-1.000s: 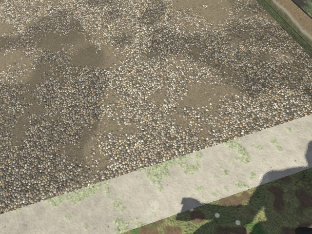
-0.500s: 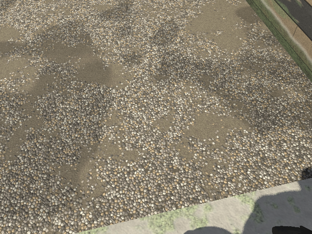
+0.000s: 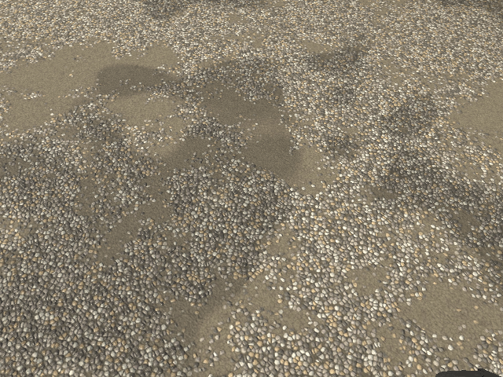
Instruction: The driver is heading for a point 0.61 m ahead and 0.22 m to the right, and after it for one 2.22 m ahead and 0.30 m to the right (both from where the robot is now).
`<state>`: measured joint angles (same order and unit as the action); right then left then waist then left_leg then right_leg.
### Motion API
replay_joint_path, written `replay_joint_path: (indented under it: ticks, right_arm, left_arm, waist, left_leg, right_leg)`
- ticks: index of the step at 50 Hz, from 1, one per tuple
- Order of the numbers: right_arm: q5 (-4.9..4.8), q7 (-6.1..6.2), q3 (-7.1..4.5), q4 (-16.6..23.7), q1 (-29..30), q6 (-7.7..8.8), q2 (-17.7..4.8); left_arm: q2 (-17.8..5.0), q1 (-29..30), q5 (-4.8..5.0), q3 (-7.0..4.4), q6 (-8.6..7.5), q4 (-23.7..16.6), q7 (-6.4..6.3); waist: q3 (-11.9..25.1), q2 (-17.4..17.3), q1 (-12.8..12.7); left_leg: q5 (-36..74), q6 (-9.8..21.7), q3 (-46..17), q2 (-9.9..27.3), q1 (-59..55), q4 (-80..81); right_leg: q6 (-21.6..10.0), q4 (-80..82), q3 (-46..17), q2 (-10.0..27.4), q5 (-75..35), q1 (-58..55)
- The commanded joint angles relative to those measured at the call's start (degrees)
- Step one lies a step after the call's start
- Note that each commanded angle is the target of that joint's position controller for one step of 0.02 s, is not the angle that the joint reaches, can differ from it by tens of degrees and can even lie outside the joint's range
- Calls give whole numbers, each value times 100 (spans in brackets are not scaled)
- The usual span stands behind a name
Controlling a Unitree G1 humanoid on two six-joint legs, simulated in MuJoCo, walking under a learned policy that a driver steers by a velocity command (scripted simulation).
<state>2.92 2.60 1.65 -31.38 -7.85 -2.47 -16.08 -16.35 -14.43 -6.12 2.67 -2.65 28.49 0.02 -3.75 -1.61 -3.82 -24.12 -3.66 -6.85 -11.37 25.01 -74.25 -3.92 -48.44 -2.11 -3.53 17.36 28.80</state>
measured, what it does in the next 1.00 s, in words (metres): steps on the spot, turning right: left foot, then right foot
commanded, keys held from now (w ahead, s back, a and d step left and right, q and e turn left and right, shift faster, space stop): w+e+shift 0.66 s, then w+q+shift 0.34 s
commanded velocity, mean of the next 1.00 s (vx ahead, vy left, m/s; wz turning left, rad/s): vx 1.00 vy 0.00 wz -0.48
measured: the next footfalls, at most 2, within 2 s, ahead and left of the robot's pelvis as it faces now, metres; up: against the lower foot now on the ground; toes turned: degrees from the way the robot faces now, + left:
left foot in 0.14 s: +0.05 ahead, +0.12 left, +0.00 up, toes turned -18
right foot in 0.46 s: +0.03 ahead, -0.15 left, +0.00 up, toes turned -14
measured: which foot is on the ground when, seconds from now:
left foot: up 0.00-0.12, down 0.14-1.00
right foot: down 0.00-0.14, up 0.16-0.44, down 0.46-1.00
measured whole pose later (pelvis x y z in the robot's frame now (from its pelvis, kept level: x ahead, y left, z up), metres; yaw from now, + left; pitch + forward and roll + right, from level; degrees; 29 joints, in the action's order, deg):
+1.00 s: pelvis -0.01 +0.01 +0.04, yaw -30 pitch -1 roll +1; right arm 1.4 -1.9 6.4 -28.4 -9.2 0.8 -16.6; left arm -14.6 9.8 -1.2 7.7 0.1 17.2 1.9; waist 1.4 0.3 3.8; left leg -17.9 -2.5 -3.3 1.4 13.8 -31.5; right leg 2.4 -29.2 -1.3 0.3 8.8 24.0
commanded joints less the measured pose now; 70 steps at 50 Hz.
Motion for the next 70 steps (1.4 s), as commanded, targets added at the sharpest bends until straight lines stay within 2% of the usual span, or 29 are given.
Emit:
replay_joint_path:
  ticks: [1,2,3,4,6,7,8,10,12,13,16,21,24,25,27,34,38,41,43,46,50,54,57,61,64,66,67,69,70]
  right_arm:
    - [-18,25,22,1494,358,107,-479]
    - [-39,-24,100,1730,366,155,-398]
    - [298,-66,231,1806,831,204,-262]
    - [503,-171,335,1771,757,297,13]
    - [603,-335,292,1361,48,304,-41]
    - [668,-395,233,1178,-336,322,-106]
    - [677,-381,211,1507,223,319,-474]
    - [316,-334,49,1669,1235,332,-796]
    - [6,-318,5,1696,1520,378,-619]
    - [-52,-321,134,1677,1551,386,-329]
    - [-31,-307,40,1455,1518,379,-439]
    - [86,-436,-83,927,1399,377,-767]
    - [107,-421,-87,909,1768,326,-836]
    - [227,-395,-52,1013,1475,302,-762]
    - [272,-437,76,1088,1405,318,-580]
    - [340,-648,226,912,836,580,-470]
    - [118,-651,314,1219,1382,596,-533]
    - [-106,-556,349,1338,1372,584,-542]
    - [-232,-449,298,1022,711,596,-590]
    - [-192,-407,276,865,486,518,-576]
    - [-140,-424,157,997,759,327,-974]
    - [-228,-381,37,1239,1104,148,-1209]
    - [-182,-412,44,1272,903,13,-954]
    - [-137,-497,-5,688,-257,43,-708]
    - [-129,-483,2,438,-652,50,-647]
    - [16,-528,11,619,-221,83,-871]
    - [-132,-584,-165,932,443,53,-1644]
    - [-186,-499,-159,1327,1129,50,-1516]
    - [-141,-420,-108,1457,1251,-22,-1393]
  left_arm:
    - [-539,234,25,10,202,-572,84]
    - [-874,898,272,-83,150,-776,73]
    - [-948,1147,550,-133,117,-875,-14]
    - [-1152,1281,625,-169,141,-814,-129]
    - [-1249,1615,551,-266,270,-611,-132]
    - [-828,1449,542,-201,253,-580,-94]
    - [-626,871,523,-117,208,-588,54]
    - [-1031,270,591,-331,180,-398,105]
    - [-1118,445,445,-385,307,-270,-15]
    - [-791,479,371,-253,343,-327,-3]
    - [-602,560,329,-125,365,-453,39]
    - [-491,1105,366,24,379,-942,-7]
    - [-720,790,426,-59,388,-983,26]
    - [-1177,1191,517,-173,410,-1083,87]
    - [-1156,1619,512,-162,567,-1212,117]
    - [-794,2412,534,8,747,-1558,17]
    - [-542,2608,486,162,557,-1559,194]
    - [-586,3016,344,203,406,-1682,278]
    - [-781,3014,407,158,336,-1614,206]
    - [-649,3080,459,163,235,-1596,168]
    - [-410,2848,536,173,115,-1589,124]
    - [-352,2527,423,146,-70,-1493,69]
    - [-546,2477,254,82,-24,-1450,109]
    - [-1163,2810,440,-242,17,-1337,4]
    - [-975,2748,819,-276,37,-1179,-125]
    - [-851,2019,741,-319,60,-979,-147]
    - [-866,1831,653,-252,83,-1106,-84]
    - [-1050,2342,625,-350,-34,-1242,6]
    - [-751,2371,406,-218,-76,-1250,84]
  waist:
    - [613,2128,419]
    - [476,1199,835]
    - [429,-10,738]
    - [862,-220,836]
    - [1553,-283,1167]
    - [1825,-1500,1226]
    - [1210,-3068,808]
    - [1247,-2461,76]
    - [984,-1435,121]
    - [800,-1209,78]
    - [1071,-393,152]
    - [1228,-102,296]
    - [1476,96,58]
    - [1618,939,421]
    - [1591,1543,494]
    - [1862,568,605]
    - [1406,-15,150]
    - [1031,559,163]
    - [1263,1089,392]
    - [1055,1195,497]
    - [720,340,375]
    - [688,-467,304]
    - [621,129,532]
    - [1212,1736,1107]
    - [1121,1078,1240]
    - [756,-528,594]
    - [350,-1930,405]
    - [-30,-1485,474]
    - [243,-1157,413]
  left_leg:
    - [-2761,-760,-726,288,1665,-2208]
    - [-2754,-513,-1128,652,1485,-1323]
    - [-2242,-212,-921,957,718,315]
    - [-993,25,-555,1045,-116,1916]
    - [1492,263,50,888,-2459,2645]
    - [2123,526,-304,1182,-3095,2931]
    - [2840,842,-2004,2210,-1993,4100]
    - [2746,823,-2228,2674,-1597,4194]
    - [2374,698,-1766,2395,-1152,4196]
    - [3262,655,-1518,2373,-1330,3956]
    - [4389,707,-589,2297,-1279,3967]
    - [5480,1051,161,2536,-1691,4082]
    - [4507,807,771,2272,-1703,3729]
    - [3554,401,1188,1740,-1770,3516]
    - [1412,-38,1461,1230,-1654,3347]
    - [1220,183,1069,1374,-1706,3971]
    - [484,437,550,1823,-1071,4768]
    - [342,287,369,1737,-944,4936]
    - [422,337,383,1612,-1222,4656]
    - [185,432,128,1530,-896,4675]
    - [-1291,610,-913,1875,380,5549]
    - [-1563,627,-1290,1851,631,5778]
    - [-1278,460,-834,1345,257,4998]
    - [154,212,499,716,-1202,2068]
    - [-55,750,294,1305,-1065,3576]
    - [674,990,-753,1669,-694,4970]
    - [-1424,1556,-2581,1987,174,5615]
    - [-905,1520,-2811,2179,263,5771]
    - [441,1311,-2297,1972,57,5493]
  right_leg:
    - [-2001,1698,-3206,1316,-4910,-1237]
    - [-1647,1737,-4122,1609,-3427,-204]
    - [-994,1675,-3825,1168,-2615,791]
    - [-612,1839,-3298,827,-2676,601]
    - [-96,1297,-2387,259,-1826,1213]
    - [130,279,-2088,-207,-216,1653]
    - [438,-708,-1766,-852,2057,2005]
    - [757,-1529,-1413,-270,1240,1725]
    - [741,-2050,-930,43,390,1492]
    - [759,-1888,-1183,345,713,1689]
    - [689,-1327,-635,668,98,844]
    - [641,-333,-82,831,331,130]
    - [447,802,76,718,-1947,-1036]
    - [236,1169,-200,709,-3963,-1083]
    - [-243,1822,-1114,813,-3904,-977]
    - [93,2313,-1737,645,-1828,-1536]
    - [557,2441,-1436,525,389,-1625]
    - [589,2809,-1357,793,786,-1463]
    - [593,3212,-1479,1052,1569,-1209]
    - [677,3126,-1114,1138,1483,-1044]
    - [918,2244,-272,922,632,-1504]
    - [1058,1641,258,735,-154,-1750]
    - [904,2440,12,1048,691,-1219]
    - [486,3940,-339,1905,1964,-141]
    - [654,3232,238,1776,1214,-1061]
    - [699,1414,719,1078,244,-1371]
    - [815,732,608,561,349,-723]
    - [856,-236,-3,488,346,-70]
    - [866,-331,53,410,466,-205]
Over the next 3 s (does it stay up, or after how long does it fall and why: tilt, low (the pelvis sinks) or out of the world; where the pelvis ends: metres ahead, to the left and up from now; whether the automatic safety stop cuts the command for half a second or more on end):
stays up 0.00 0.02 0.04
